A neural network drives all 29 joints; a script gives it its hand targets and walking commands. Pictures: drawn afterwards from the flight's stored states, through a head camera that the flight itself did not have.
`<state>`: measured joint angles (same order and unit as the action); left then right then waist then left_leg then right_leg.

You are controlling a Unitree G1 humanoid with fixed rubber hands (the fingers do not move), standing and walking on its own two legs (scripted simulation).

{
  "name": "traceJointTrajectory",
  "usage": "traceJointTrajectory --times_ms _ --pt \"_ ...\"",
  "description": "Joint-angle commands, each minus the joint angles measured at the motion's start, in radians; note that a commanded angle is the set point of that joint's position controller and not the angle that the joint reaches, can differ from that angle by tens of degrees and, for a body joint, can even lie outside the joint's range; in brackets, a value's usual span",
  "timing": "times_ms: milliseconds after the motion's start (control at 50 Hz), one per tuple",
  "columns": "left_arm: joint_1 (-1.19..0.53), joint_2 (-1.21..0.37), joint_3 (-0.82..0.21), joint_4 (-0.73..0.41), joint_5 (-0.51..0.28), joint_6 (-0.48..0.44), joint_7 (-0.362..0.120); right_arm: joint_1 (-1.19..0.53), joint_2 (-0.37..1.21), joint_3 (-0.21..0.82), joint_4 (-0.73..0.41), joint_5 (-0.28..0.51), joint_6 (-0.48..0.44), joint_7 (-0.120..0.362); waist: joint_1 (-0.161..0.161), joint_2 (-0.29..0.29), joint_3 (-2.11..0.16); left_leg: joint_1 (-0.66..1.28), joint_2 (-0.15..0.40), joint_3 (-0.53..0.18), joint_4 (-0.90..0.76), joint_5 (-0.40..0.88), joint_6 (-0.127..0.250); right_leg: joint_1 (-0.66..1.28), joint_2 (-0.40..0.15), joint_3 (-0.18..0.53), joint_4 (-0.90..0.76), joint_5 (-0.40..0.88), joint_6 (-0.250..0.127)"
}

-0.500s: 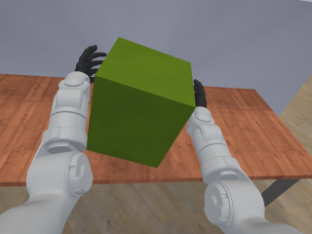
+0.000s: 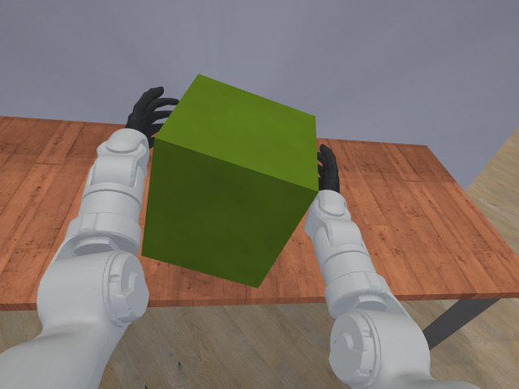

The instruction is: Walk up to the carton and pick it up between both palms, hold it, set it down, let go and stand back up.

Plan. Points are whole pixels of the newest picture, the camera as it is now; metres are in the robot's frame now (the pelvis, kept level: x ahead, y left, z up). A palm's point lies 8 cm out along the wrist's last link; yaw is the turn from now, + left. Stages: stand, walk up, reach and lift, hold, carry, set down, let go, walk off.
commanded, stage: set down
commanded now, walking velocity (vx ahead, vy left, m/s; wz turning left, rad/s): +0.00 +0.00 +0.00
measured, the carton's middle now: (229, 185) +0.43 +0.02 +0.11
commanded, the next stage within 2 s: none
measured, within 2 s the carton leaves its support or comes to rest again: neither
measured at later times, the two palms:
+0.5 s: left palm (142, 146) +0.46 +0.16 +0.16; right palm (317, 206) +0.38 -0.13 +0.11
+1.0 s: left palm (145, 149) +0.46 +0.16 +0.16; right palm (317, 213) +0.37 -0.13 +0.10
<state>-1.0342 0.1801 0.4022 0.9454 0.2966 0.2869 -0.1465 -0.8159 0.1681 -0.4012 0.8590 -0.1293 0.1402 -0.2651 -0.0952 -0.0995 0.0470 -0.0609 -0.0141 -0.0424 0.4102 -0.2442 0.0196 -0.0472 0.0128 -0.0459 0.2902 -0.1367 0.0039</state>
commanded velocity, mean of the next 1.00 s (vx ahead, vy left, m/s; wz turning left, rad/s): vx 0.00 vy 0.00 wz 0.00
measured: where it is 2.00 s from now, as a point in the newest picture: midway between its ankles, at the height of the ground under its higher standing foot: outside the picture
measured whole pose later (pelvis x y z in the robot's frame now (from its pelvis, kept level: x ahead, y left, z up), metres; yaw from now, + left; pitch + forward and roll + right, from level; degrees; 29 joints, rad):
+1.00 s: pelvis +0.01 +0.00 +0.00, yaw +0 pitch -4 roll -2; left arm -0.99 0.17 0.42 0.97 0.37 0.18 -0.21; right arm -0.71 0.26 -0.50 0.84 -0.25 0.00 -0.27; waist -0.10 -0.10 0.06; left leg -0.08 -0.02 -0.04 0.41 -0.26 0.02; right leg -0.07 0.01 -0.05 0.29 -0.15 0.01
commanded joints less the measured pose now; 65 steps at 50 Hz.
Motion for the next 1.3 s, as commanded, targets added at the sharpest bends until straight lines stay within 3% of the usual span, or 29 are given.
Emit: traceJointTrajectory --times_ms 0,20,80,100,120,140,180,240,260,320,340,420,460,520,540,580,600,620,700,720,820,880,920,960,1020,1100,1160,1260,1280 --pt "-0.447 -0.524 -0.191 -0.003 -0.017 -0.055 -0.189 -0.705 0.443 0.295 -0.397 -0.02 -0.105 0.127 -0.065 0.123 -0.464 -0.212 -0.046 0.114 -0.142 0.139 -0.036 0.403 -0.026 0.014 0.03 0.433 0.096" --pt "-0.471 -0.51 -0.163 0.01 -0.004 -0.058 -0.194 -0.717 0.444 0.274 -0.398 -0.031 -0.106 0.128 -0.056 0.12 -0.447 -0.224 -0.046 0.12 -0.146 0.103 -0.031 0.387 -0.03 0.019 0.032 0.4 0.1" --pt "-0.498 -0.505 -0.178 -0.021 -0.009 -0.068 -0.193 -0.663 0.441 0.248 -0.348 -0.06 -0.115 0.126 -0.086 0.142 -0.441 -0.208 -0.036 0.113 -0.155 0.121 -0.04 0.382 -0.021 -0.001 0.033 0.377 0.091" --pt "-0.454 -0.502 -0.171 0.024 0.005 -0.063 -0.199 -0.671 0.422 0.245 -0.372 -0.071 -0.119 0.124 -0.087 0.139 -0.421 -0.218 -0.038 0.114 -0.15 0.112 -0.043 0.369 -0.025 0.001 0.033 0.393 0.091" --pt "-0.445 -0.498 -0.145 0.031 0.012 -0.064 -0.201 -0.683 0.439 0.251 -0.382 -0.07 -0.12 0.127 -0.059 0.118 -0.431 -0.233 -0.038 0.111 -0.153 0.102 -0.032 0.386 -0.03 0.007 0.033 0.391 0.095" --pt "-0.456 -0.518 -0.162 0.001 0.012 -0.073 -0.2 -0.687 0.456 0.279 -0.407 -0.057 -0.129 0.128 -0.054 0.121 -0.467 -0.233 -0.041 0.118 -0.142 0.129 -0.034 0.404 -0.031 0.013 0.047 0.441 0.099" --pt "-0.48 -0.564 -0.215 -0.029 -0.012 -0.087 -0.191 -0.683 0.476 0.278 -0.408 -0.062 -0.153 0.124 -0.092 0.153 -0.524 -0.22 -0.035 0.11 -0.134 0.191 -0.047 0.403 -0.022 0.001 0.055 0.495 0.093" --pt "-0.386 -0.547 -0.192 0.026 0.004 -0.082 -0.194 -0.678 0.477 0.317 -0.43 -0.053 -0.158 0.124 -0.049 0.134 -0.513 -0.22 -0.038 0.118 -0.113 0.232 -0.044 0.411 -0.027 0.009 0.061 0.56 0.098" --pt "-0.455 -0.555 -0.201 -0.028 -0.013 -0.095 -0.195 -0.66 0.474 0.295 -0.395 -0.065 -0.159 0.123 -0.079 0.145 -0.52 -0.216 -0.035 0.111 -0.122 0.22 -0.048 0.415 -0.023 0.0 0.061 0.528 0.094" --pt "-0.432 -0.547 -0.19 -0.024 0.014 -0.1 -0.192 -0.633 0.483 0.304 -0.387 -0.08 -0.166 0.126 -0.055 0.144 -0.515 -0.208 -0.032 0.121 -0.123 0.208 -0.047 0.404 -0.022 -0.007 0.062 0.509 0.095" --pt "-0.399 -0.543 -0.183 -0.005 0.0 -0.095 -0.195 -0.643 0.463 0.284 -0.391 -0.076 -0.167 0.122 -0.072 0.141 -0.485 -0.213 -0.032 0.116 -0.125 0.19 -0.043 0.4 -0.025 -0.003 0.056 0.49 0.094" --pt "-0.42 -0.57 -0.206 -0.028 -0.008 -0.109 -0.193 -0.643 0.489 0.31 -0.397 -0.071 -0.188 0.125 -0.066 0.148 -0.533 -0.196 -0.033 0.121 -0.104 0.254 -0.054 0.389 -0.02 -0.003 0.06 0.545 0.092" --pt "-0.395 -0.564 -0.208 -0.019 0.005 -0.111 -0.192 -0.615 0.509 0.324 -0.382 -0.079 -0.193 0.125 -0.052 0.15 -0.53 -0.204 -0.032 0.122 -0.114 0.237 -0.05 0.402 -0.023 -0.005 0.059 0.527 0.089" --pt "-0.397 -0.557 -0.194 0.002 -0.002 -0.111 -0.195 -0.62 0.464 0.274 -0.369 -0.096 -0.197 0.124 -0.083 0.142 -0.47 -0.204 -0.026 0.117 -0.119 0.222 -0.053 0.38 -0.014 -0.019 0.055 0.481 0.087" --pt "-0.405 -0.567 -0.202 -0.019 0.011 -0.113 -0.191 -0.628 0.469 0.272 -0.372 -0.093 -0.202 0.128 -0.063 0.171 -0.498 -0.198 -0.024 0.121 -0.104 0.256 -0.062 0.367 -0.013 -0.015 0.052 0.467 0.084" --pt "-0.384 -0.544 -0.178 0.003 0.024 -0.113 -0.199 -0.607 0.479 0.282 -0.36 -0.091 -0.201 0.126 -0.047 0.154 -0.455 -0.202 -0.028 0.13 -0.111 0.203 -0.05 0.369 -0.025 -0.006 0.053 0.465 0.093" --pt "-0.388 -0.549 -0.179 -0.011 0.028 -0.115 -0.2 -0.583 0.484 0.276 -0.35 -0.099 -0.202 0.126 -0.061 0.156 -0.465 -0.207 -0.026 0.127 -0.121 0.195 -0.047 0.38 -0.026 -0.003 0.05 0.455 0.09" --pt "-0.382 -0.542 -0.16 0.008 0.03 -0.116 -0.202 -0.604 0.485 0.269 -0.368 -0.108 -0.206 0.126 -0.048 0.135 -0.475 -0.212 -0.028 0.132 -0.115 0.192 -0.045 0.378 -0.027 -0.003 0.05 0.463 0.092" --pt "-0.391 -0.541 -0.15 0.007 0.043 -0.13 -0.199 -0.565 0.488 0.243 -0.314 -0.124 -0.211 0.133 -0.046 0.156 -0.455 -0.224 -0.025 0.127 -0.128 0.173 -0.045 0.386 -0.03 -0.005 0.053 0.425 0.089" --pt "-0.361 -0.557 -0.156 0.013 0.035 -0.13 -0.199 -0.598 0.481 0.251 -0.37 -0.128 -0.227 0.127 -0.058 0.143 -0.486 -0.229 -0.022 0.119 -0.127 0.191 -0.043 0.39 -0.025 -0.008 0.059 0.467 0.088" --pt "-0.351 -0.511 -0.099 0.038 0.087 -0.132 -0.206 -0.53 0.479 0.239 -0.314 -0.153 -0.226 0.133 -0.02 0.139 -0.421 -0.232 -0.026 0.135 -0.136 0.146 -0.035 0.396 -0.04 0.0 0.059 0.445 0.099" --pt "-0.355 -0.53 -0.097 0.026 0.065 -0.14 -0.207 -0.531 0.492 0.243 -0.325 -0.152 -0.236 0.135 -0.036 0.116 -0.426 -0.242 -0.027 0.135 -0.144 0.145 -0.029 0.392 -0.036 -0.005 0.057 0.443 0.102" --pt "-0.395 -0.509 -0.09 0.04 0.071 -0.143 -0.207 -0.533 0.462 0.187 -0.29 -0.184 -0.233 0.138 -0.051 0.141 -0.4 -0.236 -0.016 0.127 -0.154 0.119 -0.034 0.37 -0.032 -0.012 0.045 0.36 0.092" --pt "-0.356 -0.505 -0.059 0.078 0.085 -0.143 -0.21 -0.529 0.467 0.186 -0.287 -0.197 -0.234 0.139 -0.032 0.119 -0.374 -0.24 -0.021 0.137 -0.149 0.108 -0.03 0.363 -0.035 -0.011 0.044 0.356 0.094" --pt "-0.384 -0.504 -0.068 0.047 0.087 -0.151 -0.207 -0.509 0.451 0.166 -0.286 -0.205 -0.243 0.142 -0.044 0.149 -0.376 -0.213 -0.014 0.139 -0.159 0.116 -0.035 0.355 -0.026 -0.024 0.033 0.304 0.087" --pt "-0.349 -0.498 -0.034 0.065 0.116 -0.14 -0.213 -0.471 0.467 0.178 -0.26 -0.2 -0.245 0.14 -0.02 0.134 -0.344 -0.227 -0.018 0.141 -0.149 0.129 -0.031 0.358 -0.033 -0.013 0.041 0.349 0.094" --pt "-0.339 -0.518 -0.06 0.052 0.106 -0.155 -0.205 -0.462 0.46 0.161 -0.24 -0.203 -0.253 0.143 -0.041 0.16 -0.334 -0.195 -0.015 0.137 -0.139 0.161 -0.045 0.322 -0.018 -0.029 0.032 0.306 0.078" --pt "-0.328 -0.495 -0.033 0.065 0.116 -0.162 -0.209 -0.44 0.444 0.147 -0.241 -0.223 -0.26 0.142 -0.034 0.152 -0.324 -0.191 -0.014 0.146 -0.143 0.142 -0.039 0.316 -0.022 -0.031 0.028 0.286 0.085" --pt "-0.326 -0.496 -0.026 0.058 0.135 -0.16 -0.205 -0.441 0.448 0.147 -0.243 -0.22 -0.262 0.143 -0.019 0.161 -0.323 -0.186 -0.014 0.148 -0.138 0.144 -0.04 0.312 -0.026 -0.026 0.025 0.278 0.083"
